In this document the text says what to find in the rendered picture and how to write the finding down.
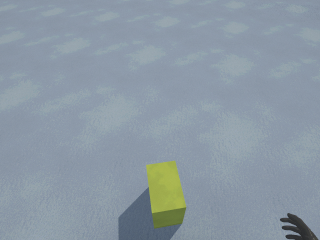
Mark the carton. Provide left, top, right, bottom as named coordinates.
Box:
left=146, top=160, right=187, bottom=229

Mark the robot right hand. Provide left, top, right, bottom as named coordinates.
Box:
left=280, top=213, right=318, bottom=240

